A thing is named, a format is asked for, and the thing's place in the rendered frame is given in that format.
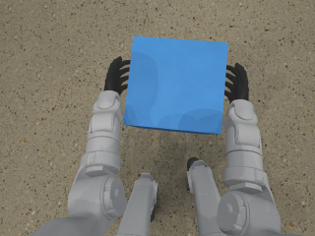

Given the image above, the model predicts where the carton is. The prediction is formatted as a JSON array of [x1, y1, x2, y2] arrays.
[[123, 36, 228, 135]]

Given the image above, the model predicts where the right robot upper arm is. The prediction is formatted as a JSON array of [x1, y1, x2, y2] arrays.
[[216, 190, 301, 236]]

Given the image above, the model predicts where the left robot upper arm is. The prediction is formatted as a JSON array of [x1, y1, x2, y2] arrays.
[[30, 174, 127, 236]]

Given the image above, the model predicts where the robot right forearm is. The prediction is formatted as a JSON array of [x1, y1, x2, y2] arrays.
[[223, 99, 277, 208]]

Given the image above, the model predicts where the left robot foot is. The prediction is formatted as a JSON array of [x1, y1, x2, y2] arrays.
[[151, 188, 158, 222]]

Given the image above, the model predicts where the left robot thigh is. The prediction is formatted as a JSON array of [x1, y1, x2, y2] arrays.
[[115, 177, 158, 236]]

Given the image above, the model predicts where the robot right hand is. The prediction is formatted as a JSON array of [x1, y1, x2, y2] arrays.
[[224, 63, 249, 104]]

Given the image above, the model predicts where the robot left forearm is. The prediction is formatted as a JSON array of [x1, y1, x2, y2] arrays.
[[67, 90, 123, 212]]

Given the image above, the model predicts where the robot left hand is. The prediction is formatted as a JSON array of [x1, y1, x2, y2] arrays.
[[104, 56, 131, 96]]

